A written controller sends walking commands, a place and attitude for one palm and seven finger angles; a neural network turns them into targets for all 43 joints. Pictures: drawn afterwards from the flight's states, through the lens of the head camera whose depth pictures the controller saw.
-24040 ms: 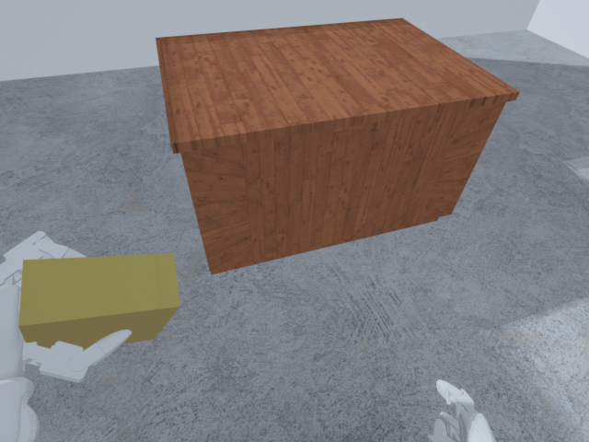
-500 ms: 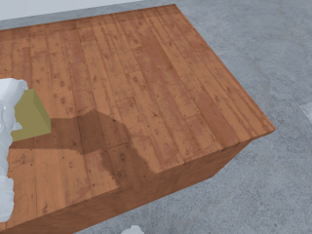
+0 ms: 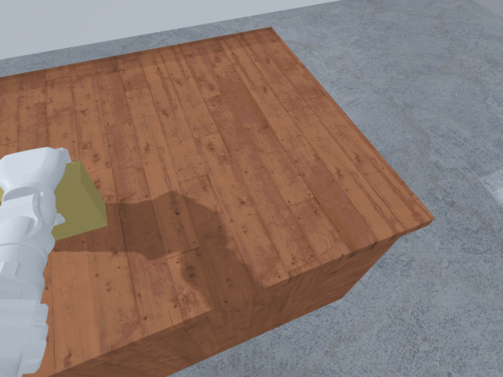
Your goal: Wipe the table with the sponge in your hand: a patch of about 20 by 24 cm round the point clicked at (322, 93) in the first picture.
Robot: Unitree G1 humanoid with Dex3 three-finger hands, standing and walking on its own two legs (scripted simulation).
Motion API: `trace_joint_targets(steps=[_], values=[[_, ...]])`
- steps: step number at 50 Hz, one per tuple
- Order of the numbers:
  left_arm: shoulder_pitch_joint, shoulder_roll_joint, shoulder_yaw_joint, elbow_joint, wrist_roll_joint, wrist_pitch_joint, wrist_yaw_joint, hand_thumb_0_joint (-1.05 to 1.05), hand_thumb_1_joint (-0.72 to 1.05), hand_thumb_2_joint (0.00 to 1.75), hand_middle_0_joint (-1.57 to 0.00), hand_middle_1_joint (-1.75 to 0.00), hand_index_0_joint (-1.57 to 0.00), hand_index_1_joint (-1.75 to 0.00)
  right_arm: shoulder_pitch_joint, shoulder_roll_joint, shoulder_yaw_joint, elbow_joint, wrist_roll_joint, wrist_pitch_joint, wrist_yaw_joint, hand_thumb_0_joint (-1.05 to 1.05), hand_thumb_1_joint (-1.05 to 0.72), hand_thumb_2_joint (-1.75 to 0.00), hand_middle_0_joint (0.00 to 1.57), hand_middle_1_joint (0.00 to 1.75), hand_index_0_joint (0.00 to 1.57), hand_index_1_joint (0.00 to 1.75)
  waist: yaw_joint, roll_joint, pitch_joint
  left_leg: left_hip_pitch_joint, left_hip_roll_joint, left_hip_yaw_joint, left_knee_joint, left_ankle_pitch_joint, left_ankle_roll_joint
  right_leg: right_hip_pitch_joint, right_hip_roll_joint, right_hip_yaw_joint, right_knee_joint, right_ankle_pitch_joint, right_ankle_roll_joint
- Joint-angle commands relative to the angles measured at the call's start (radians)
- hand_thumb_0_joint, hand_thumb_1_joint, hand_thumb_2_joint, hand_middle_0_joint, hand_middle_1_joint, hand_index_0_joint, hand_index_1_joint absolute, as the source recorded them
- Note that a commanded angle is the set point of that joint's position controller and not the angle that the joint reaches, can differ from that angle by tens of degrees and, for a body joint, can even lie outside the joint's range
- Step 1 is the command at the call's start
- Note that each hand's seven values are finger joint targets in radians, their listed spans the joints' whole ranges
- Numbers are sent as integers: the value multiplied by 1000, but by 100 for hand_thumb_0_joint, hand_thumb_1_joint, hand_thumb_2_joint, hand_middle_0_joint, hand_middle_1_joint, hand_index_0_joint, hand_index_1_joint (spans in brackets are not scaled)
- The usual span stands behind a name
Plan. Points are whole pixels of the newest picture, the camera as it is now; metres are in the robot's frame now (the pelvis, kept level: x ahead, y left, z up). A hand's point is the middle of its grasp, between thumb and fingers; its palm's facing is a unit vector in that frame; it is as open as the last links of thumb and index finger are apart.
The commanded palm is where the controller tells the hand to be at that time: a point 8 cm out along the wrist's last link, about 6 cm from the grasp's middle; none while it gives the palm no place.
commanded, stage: wipe back along the middle lane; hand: left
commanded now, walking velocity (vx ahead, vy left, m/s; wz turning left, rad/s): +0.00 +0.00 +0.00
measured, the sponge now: (57, 212) +0.38 +0.37 -0.01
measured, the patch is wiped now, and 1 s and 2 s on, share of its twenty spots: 0.55 0.70 0.90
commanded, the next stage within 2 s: slide across to the third lane in 1.60 s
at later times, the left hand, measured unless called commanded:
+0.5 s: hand (55, 216) +0.35 +0.34 +0.04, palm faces -0.09 +0.01 -1.00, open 9.7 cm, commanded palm +0.31 +0.31 +0.06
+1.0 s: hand (60, 239) +0.31 +0.31 +0.04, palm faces -0.05 -0.01 -1.00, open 9.6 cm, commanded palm +0.26 +0.29 +0.05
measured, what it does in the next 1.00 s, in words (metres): stands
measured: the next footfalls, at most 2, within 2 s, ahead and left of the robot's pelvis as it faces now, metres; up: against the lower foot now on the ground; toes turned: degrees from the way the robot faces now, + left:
none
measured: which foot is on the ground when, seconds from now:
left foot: down 0.00-1.00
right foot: down 0.00-1.00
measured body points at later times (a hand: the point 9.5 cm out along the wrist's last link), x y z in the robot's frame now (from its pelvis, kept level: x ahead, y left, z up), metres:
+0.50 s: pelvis -0.01 +0.00 +0.00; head +0.02 +0.00 +0.45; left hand +0.35 +0.33 +0.09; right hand +0.11 -0.25 -0.12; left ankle -0.02 +0.07 -0.72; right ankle -0.02 -0.12 -0.72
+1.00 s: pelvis +0.00 +0.00 +0.01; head +0.02 -0.02 +0.46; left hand +0.30 +0.31 +0.09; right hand +0.16 -0.25 -0.11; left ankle -0.02 +0.07 -0.72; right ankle -0.02 -0.12 -0.72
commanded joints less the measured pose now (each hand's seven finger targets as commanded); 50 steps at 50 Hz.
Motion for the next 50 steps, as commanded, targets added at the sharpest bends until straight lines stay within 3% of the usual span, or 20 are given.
trace_joint_targets(steps=[1, 4, 5, 8, 12, 13, 17, 19, 22, 23, 26, 28, 33, 34, 35, 36, 43, 45, 48, 50], values=[[-84, 94, -18, -96, -20, -8, -36, 0, 10, 130, -120, -160, -120, -160, 41, -164, -53, -88, 5, -20, -8, 0, -90, -90, 20, 30, 20, 30, -10, -29, -264, 263, 19, -39, -49, 479, -31, 127, 12, 15, -35, 371, -59], [4, 102, 11, -144, -32, -4, -32, 0, 10, 130, -120, -160, -120, -160, 20, -166, -54, -98, 7, -19, -4, 0, -90, -90, 20, 30, 20, 30, 13, -13, -252, 280, 23, -48, -57, 525, -36, 142, 13, 14, -38, 374, -63], [3, 52, -31, -165, -36, 3, -31, 0, 10, 130, -120, -160, -120, -160, 9, -161, -55, -103, 10, -19, -2, 0, -90, -90, 20, 30, 20, 30, 0, -32, -241, 284, 22, -45, -60, 501, -35, 131, 13, 15, -45, 367, -59], [66, 76, 19, -175, -48, 20, -20, 0, 10, 130, -120, -160, -120, -160, -16, -165, -52, -111, 12, -20, -2, 0, -90, -90, 20, 30, 20, 30, 23, -57, -194, 246, 23, -46, -87, 447, -30, 145, 9, 16, -56, 347, -66], [65, 27, -31, -175, -44, 56, -8, 0, 10, 130, -120, -160, -120, -160, -29, -163, -49, -116, 19, -21, -1, 0, -90, -90, 20, 30, 20, 30, 7, -82, -136, 231, 19, -49, -108, 338, -31, 115, 10, 3, -68, 251, -62], [56, 39, -13, -182, -45, 59, -9, 0, 10, 130, -120, -160, -120, -160, -39, -163, -48, -118, 19, -22, -4, 0, -90, -90, 20, 30, 20, 30, 18, -73, -135, 235, 22, -54, -117, 342, -32, 116, 8, 7, -70, 245, -67], [28, -21, -82, -174, -27, 92, -7, 0, 10, 130, -120, -160, -120, -160, -47, -155, -43, -123, 21, -24, -4, 0, -90, -90, 20, 30, 20, 30, 3, -58, -112, 250, 20, -63, -125, 281, -40, 73, 11, -4, -71, 167, -67], [62, -33, -78, -182, -32, 96, -9, 0, 10, 130, -120, -160, -120, -160, -50, -151, -45, -127, 16, -27, -6, 0, -90, -90, 20, 30, 20, 30, 17, -32, -137, 279, 24, -66, -120, 318, -46, 80, 14, -6, -62, 172, -72], [92, -63, -98, -208, -38, 104, -14, 0, 10, 130, -120, -160, -120, -160, -65, -147, -41, -143, 17, -30, -7, 0, -90, -90, 20, 30, 20, 30, 16, -72, -160, 269, 19, -62, -116, 298, -43, 100, 13, -1, -64, 182, -68], [107, -38, -64, -226, -47, 101, -17, 0, 10, 130, -120, -160, -120, -160, -75, -146, -38, -148, 17, -33, -10, 0, -90, -90, 20, 30, 20, 30, 29, -75, -179, 271, 23, -68, -121, 317, -43, 120, 12, 3, -62, 199, -71], [107, -77, -108, -232, -48, 117, -20, 0, 10, 130, -120, -160, -120, -160, -80, -144, -35, -150, 20, -32, -13, 0, -90, -90, 20, 30, 20, 30, 10, -94, -124, 260, 19, -63, -123, 276, -41, 101, 13, -3, -71, 175, -65], [125, -48, -71, -264, -53, 119, -22, 0, 10, 130, -120, -160, -120, -160, -97, -143, -33, -158, 19, -36, -15, 0, -90, -90, 20, 30, 20, 30, 31, -81, -143, 260, 19, -66, -129, 296, -41, 126, 11, 2, -69, 193, -70], [243, -102, -94, -341, -72, 128, -26, 0, 10, 130, -120, -160, -120, -160, -121, -133, -30, -174, 21, -47, -5, 0, -90, -90, 20, 30, 20, 30, 45, -61, -156, 289, 21, -67, -122, 380, -50, 157, 11, -1, -61, 251, -71], [278, -79, -73, -339, -71, 132, -21, 0, 10, 130, -120, -160, -120, -160, -115, -138, -32, -170, 19, -48, -4, 0, -90, -90, 20, 30, 20, 30, 45, -70, -137, 288, 20, -68, -117, 372, -50, 154, 14, -1, -60, 244, -69], [296, -125, -110, -354, -76, 139, -22, 0, 10, 130, -120, -160, -120, -160, -124, -132, -30, -176, 21, -50, -3, 0, -90, -90, 20, 30, 20, 30, 40, -71, -117, 284, 19, -66, -121, 360, -51, 146, 13, -5, -64, 236, -67], [310, -118, -97, -369, -82, 148, -21, 0, 10, 130, -120, -160, -120, -160, -128, -134, -30, -177, 22, -52, -2, 0, -90, -90, 20, 30, 20, 30, 44, -92, -112, 280, 20, -66, -127, 349, -48, 156, 13, -5, -68, 240, -67], [391, -95, -57, -471, -106, 173, -22, 0, 10, 130, -120, -160, -120, -160, -173, -131, -24, -186, 24, -65, -4, 0, -90, -90, 20, 30, 20, 30, 61, -107, -119, 278, 15, -61, -142, 367, -43, 228, 6, 10, -74, 299, -65], [429, -140, -96, -487, -108, 181, -22, 0, 10, 130, -120, -160, -120, -160, -173, -128, -23, -188, 23, -69, -3, 0, -90, -90, 20, 30, 20, 30, 56, -102, -100, 288, 13, -56, -142, 365, -43, 220, 6, 3, -75, 300, -63], [455, -119, -70, -532, -108, 189, -22, 0, 10, 130, -120, -160, -120, -160, -198, -127, -22, -191, 23, -75, -1, 0, -90, -90, 20, 30, 20, 30, 67, -86, -101, 293, 12, -58, -144, 384, -43, 235, 5, 17, -77, 325, -66], [499, -144, -87, -539, -109, 196, -18, 0, 10, 130, -120, -160, -120, -160, -193, -123, -23, -191, 23, -80, 2, 0, -90, -90, 20, 30, 20, 30, 65, -97, -87, 303, 13, -57, -141, 390, -45, 231, 6, 6, -76, 323, -62]])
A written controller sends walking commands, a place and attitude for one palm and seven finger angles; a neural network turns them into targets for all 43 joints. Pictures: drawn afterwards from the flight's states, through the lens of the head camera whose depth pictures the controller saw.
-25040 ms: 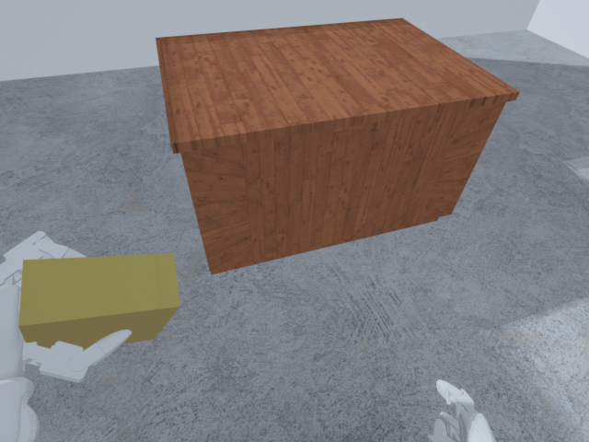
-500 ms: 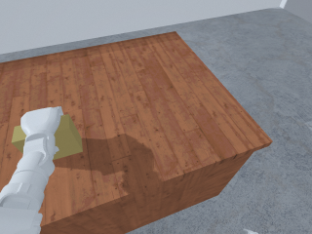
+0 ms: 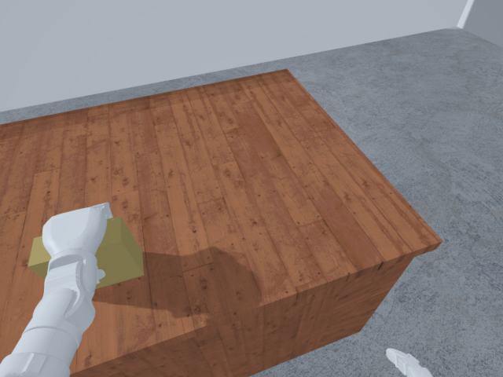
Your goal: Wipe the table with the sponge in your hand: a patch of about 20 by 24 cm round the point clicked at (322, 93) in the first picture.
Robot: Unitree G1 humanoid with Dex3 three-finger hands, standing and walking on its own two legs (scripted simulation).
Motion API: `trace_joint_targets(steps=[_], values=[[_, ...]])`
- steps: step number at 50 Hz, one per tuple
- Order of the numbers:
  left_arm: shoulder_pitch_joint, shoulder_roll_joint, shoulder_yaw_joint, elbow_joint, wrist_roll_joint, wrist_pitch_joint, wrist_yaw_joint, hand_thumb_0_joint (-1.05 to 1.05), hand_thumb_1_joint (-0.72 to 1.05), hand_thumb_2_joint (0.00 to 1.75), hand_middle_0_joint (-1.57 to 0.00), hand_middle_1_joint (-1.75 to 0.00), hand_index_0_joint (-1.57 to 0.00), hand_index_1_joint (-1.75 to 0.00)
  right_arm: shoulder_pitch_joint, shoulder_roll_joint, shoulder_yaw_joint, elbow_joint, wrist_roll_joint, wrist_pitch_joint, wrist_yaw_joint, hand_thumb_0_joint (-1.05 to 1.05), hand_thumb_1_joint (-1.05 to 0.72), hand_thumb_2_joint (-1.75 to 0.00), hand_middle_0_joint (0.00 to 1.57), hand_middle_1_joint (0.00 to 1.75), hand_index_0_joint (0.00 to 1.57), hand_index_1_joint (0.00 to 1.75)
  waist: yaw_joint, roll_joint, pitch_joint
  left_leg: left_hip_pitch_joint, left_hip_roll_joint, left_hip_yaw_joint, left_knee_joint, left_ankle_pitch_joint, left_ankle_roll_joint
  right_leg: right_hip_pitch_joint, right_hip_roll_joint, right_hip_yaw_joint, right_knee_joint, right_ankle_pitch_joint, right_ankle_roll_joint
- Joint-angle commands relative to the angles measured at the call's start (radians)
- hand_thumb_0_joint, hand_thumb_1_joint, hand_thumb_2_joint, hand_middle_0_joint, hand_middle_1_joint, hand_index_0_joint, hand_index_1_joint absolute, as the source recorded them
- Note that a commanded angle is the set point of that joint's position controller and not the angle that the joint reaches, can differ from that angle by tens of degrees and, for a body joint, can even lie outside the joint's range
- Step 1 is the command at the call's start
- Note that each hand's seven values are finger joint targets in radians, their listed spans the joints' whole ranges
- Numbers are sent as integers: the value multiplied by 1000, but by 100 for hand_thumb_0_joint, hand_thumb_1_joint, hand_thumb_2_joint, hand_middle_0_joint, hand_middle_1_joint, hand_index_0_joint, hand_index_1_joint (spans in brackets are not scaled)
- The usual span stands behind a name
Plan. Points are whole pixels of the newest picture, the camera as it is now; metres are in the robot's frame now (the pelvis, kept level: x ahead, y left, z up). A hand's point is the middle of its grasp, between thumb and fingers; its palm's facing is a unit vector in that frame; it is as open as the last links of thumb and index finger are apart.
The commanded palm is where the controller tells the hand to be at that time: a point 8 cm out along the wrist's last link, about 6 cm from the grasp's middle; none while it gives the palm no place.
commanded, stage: wipe back along the middle lane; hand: left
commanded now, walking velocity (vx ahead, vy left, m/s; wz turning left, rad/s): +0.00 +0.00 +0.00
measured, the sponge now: (97, 263) +0.30 +0.32 -0.02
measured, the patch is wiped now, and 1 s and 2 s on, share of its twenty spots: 0.70 0.90 0.95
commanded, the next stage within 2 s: slide across to the third lane in 0.60 s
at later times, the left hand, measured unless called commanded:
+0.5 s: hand (94, 280) +0.25 +0.28 +0.03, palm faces -0.01 -0.03 -1.00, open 9.6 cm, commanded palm +0.20 +0.26 +0.04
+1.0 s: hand (99, 286) +0.24 +0.27 +0.03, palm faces -0.06 -0.03 -1.00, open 9.6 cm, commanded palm +0.22 +0.23 +0.06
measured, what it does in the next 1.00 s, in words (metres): stands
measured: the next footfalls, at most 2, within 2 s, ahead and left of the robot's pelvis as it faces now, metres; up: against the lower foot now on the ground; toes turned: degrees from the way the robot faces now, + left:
none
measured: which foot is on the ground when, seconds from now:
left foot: down 0.00-1.00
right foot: down 0.00-1.00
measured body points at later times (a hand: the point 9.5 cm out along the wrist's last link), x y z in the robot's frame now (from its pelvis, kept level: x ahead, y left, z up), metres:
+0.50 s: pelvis +0.00 -0.01 +0.00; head -0.01 -0.04 +0.45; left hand +0.25 +0.28 +0.08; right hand +0.19 -0.24 -0.10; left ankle -0.02 +0.07 -0.73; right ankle -0.03 -0.12 -0.73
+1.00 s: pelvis -0.02 -0.02 +0.00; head -0.03 -0.06 +0.45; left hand +0.24 +0.27 +0.08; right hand +0.17 -0.25 -0.11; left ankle -0.02 +0.07 -0.73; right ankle -0.03 -0.12 -0.73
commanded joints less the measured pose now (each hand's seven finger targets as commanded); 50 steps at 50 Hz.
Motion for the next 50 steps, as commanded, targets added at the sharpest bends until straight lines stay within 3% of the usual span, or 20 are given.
trace_joint_targets(steps=[1, 3, 4, 8, 10, 13, 14, 17, 18, 20, 26, 27, 28, 30, 33, 35, 39, 41, 48, 50], values=[[40, 8, -28, -47, -51, 15, -58, 0, 10, 130, -120, -160, -120, -160, -104, -130, -40, -134, 2, -52, -6, 0, -90, -90, 20, 30, 20, 30, -1, -126, -92, 126, 27, -60, -63, 367, -38, 60, 20, -3, -42, 337, -57], [73, 60, 29, -72, -61, 17, -56, 0, 10, 130, -120, -160, -120, -160, -117, -133, -38, -137, 2, -53, -8, 0, -90, -90, 20, 30, 20, 30, 15, -130, -95, 111, 24, -61, -71, 358, -35, 90, 18, 15, -46, 350, -60], [73, 21, -11, -79, -59, 19, -57, 0, 10, 130, -120, -160, -120, -160, -116, -127, -37, -137, 1, -55, -9, 0, -90, -90, 20, 30, 20, 30, 7, -129, -97, 124, 20, -54, -69, 358, -34, 94, 17, 8, -44, 362, -57], [139, 24, 9, -118, -62, 23, -54, 0, 10, 130, -120, -160, -120, -160, -138, -125, -35, -143, 1, -62, -4, 0, -90, -90, 20, 30, 20, 30, 20, -129, -91, 119, 23, -58, -71, 378, -36, 105, 16, 15, -39, 387, -60], [155, -16, -28, -138, -60, 28, -49, 0, 10, 130, -120, -160, -120, -160, -138, -120, -37, -145, 0, -67, -2, 0, -90, -90, 20, 30, 20, 30, 12, -131, -85, 134, 23, -53, -64, 383, -35, 94, 17, 7, -38, 390, -56], [228, 26, 25, -176, -68, 28, -43, 0, 10, 130, -120, -160, -120, -160, -158, -122, -35, -148, -1, -72, 0, 0, -90, -90, 20, 30, 20, 30, 31, -139, -99, 120, 18, -53, -67, 380, -35, 133, 13, 30, -36, 434, -59], [233, -21, -19, -179, -65, 30, -42, 0, 10, 130, -120, -160, -120, -160, -157, -114, -33, -150, -1, -73, 0, 0, -90, -90, 20, 30, 20, 30, 23, -150, -90, 127, 18, -49, -66, 378, -35, 127, 13, 16, -33, 431, -55], [244, -45, -44, -200, -62, 43, -39, 0, 10, 130, -120, -160, -120, -160, -173, -112, -34, -152, 0, -75, 1, 0, -90, -90, 20, 30, 20, 30, 19, -146, -50, 120, 19, -47, -76, 336, -34, 100, 16, 19, -45, 378, -56], [238, -16, -12, -224, -64, 47, -36, 0, 10, 130, -120, -160, -120, -160, -184, -116, -35, -152, -1, -74, -1, 0, -90, -90, 20, 30, 20, 30, 25, -151, -54, 119, 18, -54, -79, 329, -32, 107, 18, 33, -48, 376, -60], [276, -50, -43, -223, -63, 54, -34, 0, 10, 130, -120, -160, -120, -160, -186, -108, -32, -154, 0, -77, -1, 0, -90, -90, 20, 30, 20, 30, 25, -157, -44, 120, 17, -51, -78, 324, -33, 107, 17, 23, -43, 368, -57], [341, -31, -23, -252, -67, 65, -31, 0, 10, 130, -120, -160, -120, -160, -209, -105, -28, -153, 0, -80, -5, 0, -90, -90, 20, 30, 20, 30, 38, -173, -32, 111, 11, -49, -87, 284, -32, 124, 14, 37, -51, 354, -57], [324, -44, -37, -268, -67, 64, -31, 0, 10, 130, -120, -160, -120, -160, -216, -104, -27, -156, -2, -80, -6, 0, -90, -90, 20, 30, 20, 30, 36, -156, -37, 113, 10, -44, -87, 280, -30, 125, 14, 39, -52, 354, -57], [313, 8, 17, -272, -68, 65, -28, 0, 10, 130, -120, -160, -120, -160, -218, -109, -29, -152, -3, -77, -10, 0, -90, -90, 20, 30, 20, 30, 43, -159, -36, 105, 11, -53, -94, 263, -31, 127, 18, 53, -54, 332, -61], [274, -38, -34, -240, -58, 74, -28, 0, 10, 130, -120, -160, -120, -160, -216, -104, -27, -145, -2, -77, -17, 0, -90, -90, 20, 30, 20, 30, 30, -169, 5, 100, 8, -46, -98, 222, -28, 91, 19, 43, -67, 272, -56], [217, 18, 11, -228, -47, 74, -27, 0, 10, 130, -120, -160, -120, -160, -219, -113, -28, -139, -3, -76, -26, 0, -90, -90, 20, 30, 20, 30, 38, -133, 4, 96, 5, -49, -105, 191, -27, 84, 22, 63, -75, 230, -64], [184, -26, -39, -189, -38, 75, -31, 0, 10, 130, -120, -160, -120, -160, -213, -108, -25, -134, -1, -76, -30, 0, -90, -90, 20, 30, 20, 30, 25, -144, 15, 95, 2, -46, -103, 176, -27, 63, 23, 52, -77, 197, -61], [157, -48, -68, -258, -33, 70, -34, 0, 10, 130, -120, -160, -120, -160, -224, -101, -32, -147, -4, -83, -28, 0, -90, -90, 20, 30, 20, 30, 32, -101, -62, 142, 4, -58, -97, 214, -23, 84, 22, 50, -69, 221, -65], [86, -69, -98, -241, -34, 73, -37, 0, 10, 130, -120, -160, -120, -160, -221, -104, -34, -138, -5, -80, -32, 0, -90, -90, 20, 30, 20, 30, 9, -147, -32, 137, 8, -60, -99, 173, -21, 47, 26, 50, -84, 174, -61], [-48, -65, -116, -242, -38, 72, -50, 0, 10, 130, -120, -160, -120, -160, -226, -105, -33, -134, -3, -90, -50, 0, -90, -90, 20, 30, 20, 30, 0, -135, -33, 151, 4, -62, -113, 131, -12, 46, 27, 61, -104, 123, -61], [-81, -104, -157, -199, -36, 69, -55, 0, 10, 130, -120, -160, -120, -160, -212, -100, -31, -124, -2, -93, -51, 0, -90, -90, 20, 30, 20, 30, -12, -152, -16, 154, 5, -64, -107, 127, -9, 23, 27, 43, -100, 115, -59]])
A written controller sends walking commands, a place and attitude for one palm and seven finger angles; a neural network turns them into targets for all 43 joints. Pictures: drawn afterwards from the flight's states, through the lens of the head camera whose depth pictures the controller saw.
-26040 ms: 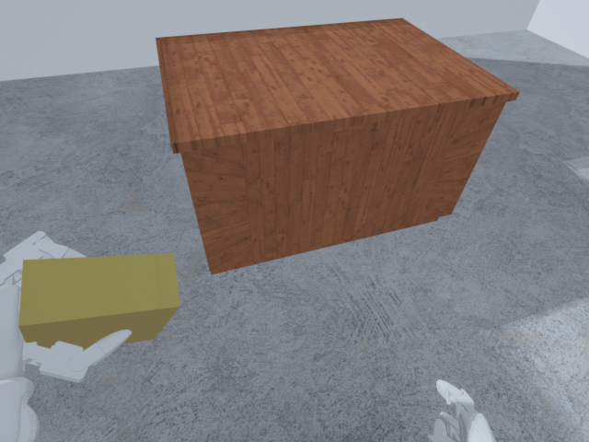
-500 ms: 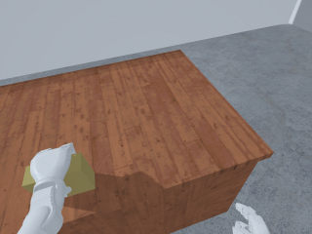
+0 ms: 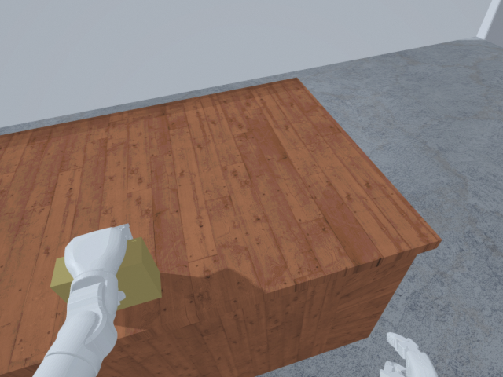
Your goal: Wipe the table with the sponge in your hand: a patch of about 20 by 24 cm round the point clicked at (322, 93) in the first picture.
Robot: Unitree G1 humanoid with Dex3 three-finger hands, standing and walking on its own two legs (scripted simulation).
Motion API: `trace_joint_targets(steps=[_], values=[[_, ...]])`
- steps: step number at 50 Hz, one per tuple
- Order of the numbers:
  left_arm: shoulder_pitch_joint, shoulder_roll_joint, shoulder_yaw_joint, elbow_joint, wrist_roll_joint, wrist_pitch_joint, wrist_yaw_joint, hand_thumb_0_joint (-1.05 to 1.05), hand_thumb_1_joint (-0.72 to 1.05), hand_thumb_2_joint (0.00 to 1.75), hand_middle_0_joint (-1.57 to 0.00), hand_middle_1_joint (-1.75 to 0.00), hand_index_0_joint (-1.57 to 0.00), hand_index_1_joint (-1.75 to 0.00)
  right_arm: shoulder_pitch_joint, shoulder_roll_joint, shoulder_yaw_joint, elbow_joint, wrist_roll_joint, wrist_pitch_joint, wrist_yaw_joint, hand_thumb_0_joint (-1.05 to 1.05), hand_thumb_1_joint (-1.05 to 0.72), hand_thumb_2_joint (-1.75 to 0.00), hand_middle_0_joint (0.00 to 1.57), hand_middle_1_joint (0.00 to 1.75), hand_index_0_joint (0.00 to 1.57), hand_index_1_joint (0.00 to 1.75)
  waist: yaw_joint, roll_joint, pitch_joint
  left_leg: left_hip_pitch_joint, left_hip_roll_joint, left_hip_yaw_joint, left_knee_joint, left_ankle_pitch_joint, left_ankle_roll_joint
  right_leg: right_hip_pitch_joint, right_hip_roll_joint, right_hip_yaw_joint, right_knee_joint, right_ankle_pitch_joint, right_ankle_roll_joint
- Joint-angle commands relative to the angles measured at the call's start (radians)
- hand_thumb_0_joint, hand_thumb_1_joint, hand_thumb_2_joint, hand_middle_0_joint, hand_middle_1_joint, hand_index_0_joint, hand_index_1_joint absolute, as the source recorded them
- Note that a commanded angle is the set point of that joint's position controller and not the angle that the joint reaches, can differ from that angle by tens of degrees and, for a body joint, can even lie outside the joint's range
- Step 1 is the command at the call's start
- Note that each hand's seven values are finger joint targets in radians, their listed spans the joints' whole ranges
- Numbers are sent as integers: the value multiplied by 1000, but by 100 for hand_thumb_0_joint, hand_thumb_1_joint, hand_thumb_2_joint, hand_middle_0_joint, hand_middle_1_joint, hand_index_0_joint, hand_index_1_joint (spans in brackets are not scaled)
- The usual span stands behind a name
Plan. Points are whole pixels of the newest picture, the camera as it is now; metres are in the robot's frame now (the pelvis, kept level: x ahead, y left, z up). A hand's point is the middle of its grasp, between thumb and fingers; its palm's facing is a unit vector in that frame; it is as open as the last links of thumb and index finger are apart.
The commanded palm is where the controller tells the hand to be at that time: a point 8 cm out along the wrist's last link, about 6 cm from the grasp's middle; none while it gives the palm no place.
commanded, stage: slide across to the third lane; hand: left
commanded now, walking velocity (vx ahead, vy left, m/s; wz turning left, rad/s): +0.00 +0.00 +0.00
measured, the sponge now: (116, 285) +0.26 +0.30 -0.02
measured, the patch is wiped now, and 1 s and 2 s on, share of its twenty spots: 0.90 0.95 0.95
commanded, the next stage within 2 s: wipe forward along the third lane in 1.36 s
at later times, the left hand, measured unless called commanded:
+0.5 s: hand (133, 258) +0.29 +0.26 +0.03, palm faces -0.05 -0.02 -1.00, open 9.6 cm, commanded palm +0.27 +0.21 +0.06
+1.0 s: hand (139, 257) +0.30 +0.25 +0.02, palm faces -0.07 -0.02 -1.00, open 9.6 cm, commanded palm +0.27 +0.21 +0.06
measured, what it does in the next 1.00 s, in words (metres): stands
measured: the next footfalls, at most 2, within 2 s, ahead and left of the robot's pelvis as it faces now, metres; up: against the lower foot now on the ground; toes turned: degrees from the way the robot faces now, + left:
none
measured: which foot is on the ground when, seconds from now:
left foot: down 0.00-1.00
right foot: down 0.00-1.00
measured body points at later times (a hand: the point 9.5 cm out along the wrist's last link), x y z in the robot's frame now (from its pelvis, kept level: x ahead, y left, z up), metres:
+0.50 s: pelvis -0.01 +0.00 +0.00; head -0.01 -0.04 +0.45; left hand +0.29 +0.25 +0.08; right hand +0.20 -0.22 -0.11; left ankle +0.01 +0.10 -0.73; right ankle +0.00 -0.10 -0.73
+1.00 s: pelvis -0.01 -0.01 +0.00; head -0.02 -0.04 +0.45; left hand +0.30 +0.24 +0.08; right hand +0.18 -0.23 -0.12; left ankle +0.01 +0.10 -0.73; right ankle +0.00 -0.10 -0.73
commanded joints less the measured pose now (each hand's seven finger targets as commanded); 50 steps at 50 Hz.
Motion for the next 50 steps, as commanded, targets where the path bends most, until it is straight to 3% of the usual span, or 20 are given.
trace_joint_targets(steps=[1, 3, 4, 6, 9, 13, 16, 18, 19, 21, 28, 31, 33, 35, 38, 41, 43, 45, 48, 50], values=[[-211, -30, -85, -51, -44, -49, -39, 0, 10, 130, -120, -160, -120, -160, -154, -109, -28, -150, 4, -60, -14, 0, -90, -90, 20, 30, 20, 30, -56, -172, -61, 81, -4, -51, -74, 85, 16, -32, 19, 55, -104, 102, -31], [-249, 2, -61, -43, -37, -56, -44, 0, 10, 130, -120, -160, -120, -160, -153, -114, -29, -145, 3, -59, -16, 0, -90, -90, 20, 30, 20, 30, -54, -165, -68, 83, -3, -55, -77, 81, 15, -32, 20, 67, -108, 96, -34], [-269, -56, -118, -43, -35, -63, -46, 0, 10, 130, -120, -160, -120, -160, -150, -106, -29, -147, 3, -62, -15, 0, -90, -90, 20, 30, 20, 30, -65, -162, -70, 87, -5, -48, -69, 81, 17, -43, 18, 56, -100, 95, -31], [-245, -94, -150, -24, -36, -77, -49, 0, 10, 130, -120, -160, -120, -160, -141, -106, -30, -148, 1, -66, -9, 0, -90, -90, 20, 30, 20, 30, -64, -171, -78, 87, -2, -54, -61, 98, 15, -53, 19, 47, -88, 115, -33], [-245, -77, -134, -47, -40, -92, -43, 0, 10, 130, -120, -160, -120, -160, -140, -105, -35, -152, 0, -68, -5, 0, -90, -90, 20, 30, 20, 30, -55, -166, -131, 96, -4, -52, -47, 120, 17, -29, 16, 57, -81, 149, -33], [-278, -60, -113, -34, -47, -79, -31, 0, 10, 130, -120, -160, -120, -160, -152, -110, -34, -148, 1, -58, -5, 0, -90, -90, 20, 30, 20, 30, -57, -196, -101, 76, -1, -53, -55, 102, 11, -37, 15, 63, -86, 142, -31], [-285, -114, -157, -17, -45, -59, -21, 0, 10, 130, -120, -160, -120, -160, -156, -103, -30, -149, 4, -53, -3, 0, -90, -90, 20, 30, 20, 30, -58, -197, -109, 84, 0, -47, -50, 116, 13, -39, 12, 47, -80, 156, -29], [-263, -52, -99, -16, -42, -41, -14, 0, 10, 130, -120, -160, -120, -160, -165, -110, -32, -148, 2, -46, -1, 0, -90, -90, 20, 30, 20, 30, -40, -182, -117, 77, -1, -48, -55, 128, 7, -15, 12, 61, -81, 178, -34], [-290, -109, -155, -14, -38, -31, -15, 0, 10, 130, -120, -160, -120, -160, -170, -100, -26, -152, 4, -42, 2, 0, -90, -90, 20, 30, 20, 30, -52, -170, -111, 78, 0, -46, -56, 125, 7, -25, 10, 46, -74, 163, -31], [-328, -131, -179, -5, -43, -21, -14, 0, 10, 130, -120, -160, -120, -160, -174, -100, -24, -154, 8, -39, 1, 0, -90, -90, 20, 30, 20, 30, -60, -175, -91, 78, 3, -47, -57, 106, 9, -45, 12, 40, -78, 135, -30], [-382, -93, -148, 45, -36, 5, -17, 0, 10, 130, -120, -160, -120, -160, -179, -105, -21, -150, 9, -25, -4, 0, -90, -90, 20, 30, 20, 30, -51, -166, -93, 71, 1, -50, -74, 75, 6, -45, 14, 43, -84, 87, -35], [-367, -135, -180, 68, -34, 2, -20, 0, 10, 130, -120, -160, -120, -160, -169, -100, -22, -151, 10, -23, -2, 0, -90, -90, 20, 30, 20, 30, -54, -171, -113, 79, -1, -44, -59, 101, 10, -41, 13, 39, -76, 116, -34], [-375, -93, -147, 63, -30, -2, -21, 0, 10, 130, -120, -160, -120, -160, -167, -106, -23, -152, 7, -19, -1, 0, -90, -90, 20, 30, 20, 30, -49, -162, -120, 74, 2, -49, -63, 97, 6, -39, 13, 47, -76, 113, -38], [-363, -141, -192, 70, -35, -7, -21, 0, 10, 130, -120, -160, -120, -160, -170, -98, -21, -157, 9, -19, 2, 0, -90, -90, 20, 30, 20, 30, -58, -175, -106, 71, 0, -45, -54, 100, 11, -46, 12, 42, -75, 120, -35], [-342, -113, -161, 61, -34, -10, -17, 0, 10, 130, -120, -160, -120, -160, -172, -105, -26, -158, 7, -17, 6, 0, -90, -90, 20, 30, 20, 30, -47, -171, -116, 64, -1, -48, -54, 105, 8, -36, 12, 54, -73, 132, -39], [-349, -157, -206, 59, -41, -9, -18, 0, 10, 130, -120, -160, -120, -160, -172, -99, -23, -163, 10, -15, 7, 0, -90, -90, 20, 30, 20, 30, -59, -194, -105, 61, 1, -47, -53, 95, 12, -46, 11, 43, -73, 121, -32], [-364, -88, -143, 64, -40, -3, -11, 0, 10, 130, -120, -160, -120, -160, -176, -107, -24, -155, 10, -13, 2, 0, -90, -90, 20, 30, 20, 30, -50, -177, -99, 53, 1, -47, -62, 73, 10, -41, 12, 58, -84, 97, -35], [-365, -128, -178, 79, -40, 1, -11, 0, 10, 130, -120, -160, -120, -160, -171, -99, -21, -156, 13, -13, 1, 0, -90, -90, 20, 30, 20, 30, -59, -184, -90, 56, -1, -44, -59, 74, 13, -48, 10, 46, -83, 94, -32], [-378, -63, -118, 80, -41, 3, -11, 0, 10, 130, -120, -160, -120, -160, -172, -109, -24, -148, 12, -12, -5, 0, -90, -90, 20, 30, 20, 30, -51, -189, -97, 49, -1, -43, -66, 64, 11, -33, 11, 63, -93, 91, -33], [-385, -103, -153, 92, -42, 2, -11, 0, 10, 130, -120, -160, -120, -160, -166, -101, -20, -151, 13, -15, -7, 0, -90, -90, 20, 30, 20, 30, -59, -192, -98, 50, -4, -38, -61, 67, 14, -35, 9, 53, -89, 93, -29]])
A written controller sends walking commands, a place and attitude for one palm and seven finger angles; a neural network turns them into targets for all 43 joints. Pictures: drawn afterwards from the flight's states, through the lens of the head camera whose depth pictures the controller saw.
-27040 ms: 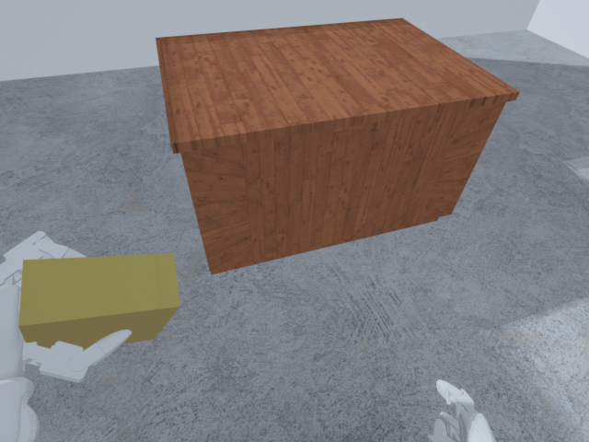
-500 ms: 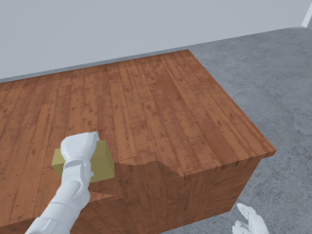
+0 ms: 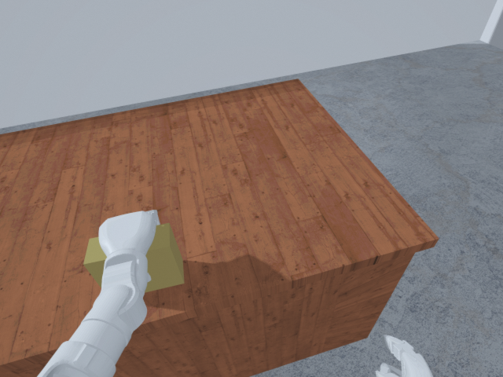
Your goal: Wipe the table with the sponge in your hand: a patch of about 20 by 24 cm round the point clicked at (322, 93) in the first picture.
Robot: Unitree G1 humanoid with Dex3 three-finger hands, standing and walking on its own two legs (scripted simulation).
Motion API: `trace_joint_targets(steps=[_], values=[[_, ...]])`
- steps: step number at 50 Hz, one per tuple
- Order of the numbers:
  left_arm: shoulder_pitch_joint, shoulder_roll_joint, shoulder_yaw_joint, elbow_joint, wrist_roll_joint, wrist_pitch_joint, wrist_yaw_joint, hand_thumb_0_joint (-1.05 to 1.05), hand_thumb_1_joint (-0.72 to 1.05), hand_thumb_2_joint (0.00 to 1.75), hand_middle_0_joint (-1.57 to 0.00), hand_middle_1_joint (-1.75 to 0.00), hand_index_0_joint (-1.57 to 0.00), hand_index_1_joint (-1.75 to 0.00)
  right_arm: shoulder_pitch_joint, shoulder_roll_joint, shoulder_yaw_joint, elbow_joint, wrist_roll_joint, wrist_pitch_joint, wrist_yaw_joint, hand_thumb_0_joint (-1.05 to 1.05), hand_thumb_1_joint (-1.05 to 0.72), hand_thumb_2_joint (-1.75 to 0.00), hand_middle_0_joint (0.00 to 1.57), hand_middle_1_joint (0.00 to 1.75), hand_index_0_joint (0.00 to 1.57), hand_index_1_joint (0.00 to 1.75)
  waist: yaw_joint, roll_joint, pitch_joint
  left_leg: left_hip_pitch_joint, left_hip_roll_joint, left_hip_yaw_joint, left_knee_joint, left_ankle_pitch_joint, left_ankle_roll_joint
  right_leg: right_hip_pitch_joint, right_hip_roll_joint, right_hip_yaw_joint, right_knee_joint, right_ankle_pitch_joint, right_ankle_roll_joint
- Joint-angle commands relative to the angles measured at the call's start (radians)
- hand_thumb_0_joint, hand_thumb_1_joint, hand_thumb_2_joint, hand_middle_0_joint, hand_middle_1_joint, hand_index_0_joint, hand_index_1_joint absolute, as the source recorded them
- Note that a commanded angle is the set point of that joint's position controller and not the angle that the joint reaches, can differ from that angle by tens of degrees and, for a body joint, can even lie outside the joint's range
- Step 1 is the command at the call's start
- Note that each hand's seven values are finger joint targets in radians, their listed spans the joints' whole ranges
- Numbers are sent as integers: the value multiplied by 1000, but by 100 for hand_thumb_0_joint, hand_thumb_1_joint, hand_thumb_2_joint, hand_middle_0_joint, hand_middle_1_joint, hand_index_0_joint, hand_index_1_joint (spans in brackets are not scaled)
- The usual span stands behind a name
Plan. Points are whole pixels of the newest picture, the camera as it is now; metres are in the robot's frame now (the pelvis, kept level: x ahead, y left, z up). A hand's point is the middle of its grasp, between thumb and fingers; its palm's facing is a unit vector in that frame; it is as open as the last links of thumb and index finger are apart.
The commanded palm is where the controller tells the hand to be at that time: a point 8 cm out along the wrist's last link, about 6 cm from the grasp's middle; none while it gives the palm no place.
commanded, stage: slide across to the third lane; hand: left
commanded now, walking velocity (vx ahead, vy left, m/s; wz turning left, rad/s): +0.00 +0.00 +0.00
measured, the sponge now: (142, 268) +0.30 +0.26 -0.02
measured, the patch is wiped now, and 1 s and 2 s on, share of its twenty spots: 0.95 0.95 1.00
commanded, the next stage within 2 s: wipe forward along the third lane in 0.36 s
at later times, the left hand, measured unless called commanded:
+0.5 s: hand (139, 252) +0.31 +0.25 +0.03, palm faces -0.05 -0.03 -1.00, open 9.5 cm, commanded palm +0.29 +0.22 +0.06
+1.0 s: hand (146, 235) +0.34 +0.26 +0.03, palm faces -0.10 +0.01 -0.99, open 9.6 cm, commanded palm +0.33 +0.24 +0.04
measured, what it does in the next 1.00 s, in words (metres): stands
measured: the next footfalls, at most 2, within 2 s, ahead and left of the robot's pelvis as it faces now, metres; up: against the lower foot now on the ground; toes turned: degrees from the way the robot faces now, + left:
none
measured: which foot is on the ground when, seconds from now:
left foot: down 0.00-1.00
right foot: down 0.00-1.00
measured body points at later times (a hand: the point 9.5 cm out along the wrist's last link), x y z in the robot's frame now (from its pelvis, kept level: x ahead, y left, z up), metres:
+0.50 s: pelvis +0.00 +0.00 +0.00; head -0.01 -0.03 +0.45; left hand +0.31 +0.25 +0.08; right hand +0.20 -0.23 -0.11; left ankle +0.02 +0.10 -0.73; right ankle +0.00 -0.09 -0.73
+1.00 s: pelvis -0.02 -0.01 -0.01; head -0.01 -0.04 +0.44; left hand +0.34 +0.25 +0.08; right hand +0.13 -0.25 -0.14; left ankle +0.02 +0.10 -0.73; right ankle +0.00 -0.09 -0.73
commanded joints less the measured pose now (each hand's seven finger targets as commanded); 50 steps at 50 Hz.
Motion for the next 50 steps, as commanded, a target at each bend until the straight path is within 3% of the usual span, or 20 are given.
trace_joint_targets(steps=[1, 3, 6, 12, 13, 16, 18, 21, 23, 25, 27, 28, 32, 33, 37, 42, 43, 47, 48, 50], values=[[-202, -54, -50, -68, -40, -45, -23, 0, 10, 130, -120, -160, -120, -160, -160, -112, -30, -153, 3, -51, -13, 0, -90, -90, 20, 30, 20, 30, -65, -173, -75, 78, -4, -23, -76, 57, 26, -11, 7, 69, -123, 95, -17], [-195, -8, -6, -71, -33, -49, -21, 0, 10, 130, -120, -160, -120, -160, -156, -118, -35, -150, 0, -51, -13, 0, -90, -90, 20, 30, 20, 30, -53, -167, -96, 84, -4, -25, -77, 69, 24, 2, 10, 79, -122, 110, -22], [-181, -57, -49, -70, -35, -55, -24, 0, 10, 130, -120, -160, -120, -160, -158, -112, -33, -154, 0, -50, -10, 0, -90, -90, 20, 30, 20, 30, -64, -187, -87, 82, -5, -20, -68, 83, 26, -2, 7, 73, -119, 136, -17], [-149, -55, -48, -89, -42, -54, -22, 0, 10, 130, -120, -160, -120, -160, -162, -112, -34, -161, 0, -50, -7, 0, -90, -90, 20, 30, 20, 30, -57, -188, -103, 81, -7, -16, -65, 99, 28, 20, 3, 78, -117, 171, -16], [-147, -14, -4, -87, -40, -52, -20, 0, 10, 130, -120, -160, -120, -160, -159, -117, -39, -156, -1, -49, -7, 0, -90, -90, 20, 30, 20, 30, -51, -188, -102, 82, -4, -21, -69, 98, 25, 23, 6, 83, -117, 169, -20], [-137, -53, -40, -90, -42, -48, -21, 0, 10, 130, -120, -160, -120, -160, -163, -112, -35, -160, 1, -49, -6, 0, -90, -90, 20, 30, 20, 30, -57, -192, -97, 81, -7, -15, -65, 103, 28, 22, 4, 77, -116, 178, -16], [-121, -8, 1, -103, -43, -43, -22, 0, 10, 130, -120, -160, -120, -160, -168, -117, -38, -161, 0, -46, -6, 0, -90, -90, 20, 30, 20, 30, -45, -182, -103, 85, -6, -18, -71, 108, 26, 35, 4, 91, -123, 187, -20], [-108, -45, -35, -112, -45, -40, -24, 0, 10, 130, -120, -160, -120, -160, -173, -111, -34, -167, 2, -45, -4, 0, -90, -90, 20, 30, 20, 30, -52, -177, -91, 86, -7, -16, -69, 112, 27, 30, 4, 77, -119, 188, -17], [-109, 1, 7, -113, -40, -35, -23, 0, 10, 130, -120, -160, -120, -160, -173, -117, -36, -164, 0, -42, -5, 0, -90, -90, 20, 30, 20, 30, -43, -169, -92, 86, -5, -20, -79, 110, 25, 35, 6, 89, -124, 179, -21], [-168, -38, -35, -71, -37, -28, -24, 0, 10, 130, -120, -160, -120, -160, -166, -112, -30, -159, 4, -41, -9, 0, -90, -90, 20, 30, 20, 30, -65, -179, -53, 77, -2, -18, -80, 76, 25, -7, 7, 67, -126, 125, -16], [-193, -6, -4, -26, -29, -28, -22, 0, 10, 130, -120, -160, -120, -160, -156, -120, -30, -148, 2, -41, -17, 0, -90, -90, 20, 30, 20, 30, -68, -193, -36, 55, -6, -15, -79, 52, 26, -18, 8, 78, -133, 105, -15], [-226, 38, 34, -21, -22, -30, -22, 0, 10, 130, -120, -160, -120, -160, -154, -125, -31, -140, 3, -39, -20, 0, -90, -90, 20, 30, 20, 30, -64, -176, -44, 55, -4, -20, -84, 48, 21, -22, 10, 86, -132, 98, -21], [-310, -13, -17, 44, 2, -51, -23, 0, 10, 130, -120, -160, -120, -160, -127, -121, -31, -133, 1, -44, -25, 0, -90, -90, 20, 30, 20, 30, -87, -180, -55, 43, -7, -17, -62, 30, 23, -71, 10, 67, -114, 68, -18], [-310, 42, 40, 65, 9, -58, -19, 0, 10, 130, -120, -160, -120, -160, -119, -125, -36, -125, -1, -44, -27, 0, -90, -90, 20, 30, 20, 30, -76, -181, -67, 35, -6, -20, -61, 30, 20, -67, 13, 75, -112, 69, -23], [-358, -1, 5, 117, 20, -83, -9, 0, 10, 130, -120, -160, -120, -160, -93, -125, -39, -124, -3, -43, -30, 0, -90, -90, 20, 30, 20, 30, -92, -209, -105, 8, -10, -15, -31, 32, 19, -88, 10, 68, -86, 84, -16], [-389, 28, 36, 214, 15, -90, 11, 0, 10, 130, -120, -160, -120, -160, -64, -128, -40, -119, -2, -39, -34, 0, -90, -90, 20, 30, 20, 30, -98, -220, -104, -59, -12, -6, -9, -9, 17, -108, 5, 74, -80, 51, -6], [-409, 82, 77, 230, 20, -89, 12, 0, 10, 130, -120, -160, -120, -160, -62, -133, -39, -116, -2, -37, -36, 0, -90, -90, 20, 30, 20, 30, -94, -206, -99, -71, -10, -10, -9, -20, 15, -113, 6, 88, -84, 42, -10], [-487, 105, 71, 305, 34, -102, 21, 0, 10, 130, -120, -160, -120, -160, -31, -134, -38, -110, -2, -33, -41, 0, -90, -90, 20, 30, 20, 30, -118, -196, -76, -119, -13, -1, 9, -73, 19, -155, 0, 89, -86, -38, 0], [-505, 154, 112, 318, 35, -104, 22, 0, 10, 130, -120, -160, -120, -160, -29, -137, -38, -106, -3, -33, -43, 0, -90, -90, 20, 30, 20, 30, -107, -194, -87, -131, -12, -6, 5, -84, 18, -148, 1, 100, -89, -54, -3], [-547, 124, 73, 351, 37, -113, 29, 0, 10, 130, -120, -160, -120, -160, -5, -133, -39, -108, -1, -36, -43, 0, -90, -90, 20, 30, 20, 30, -127, -190, -80, -145, -14, -1, 15, -110, 20, -175, -1, 88, -84, -99, 2]])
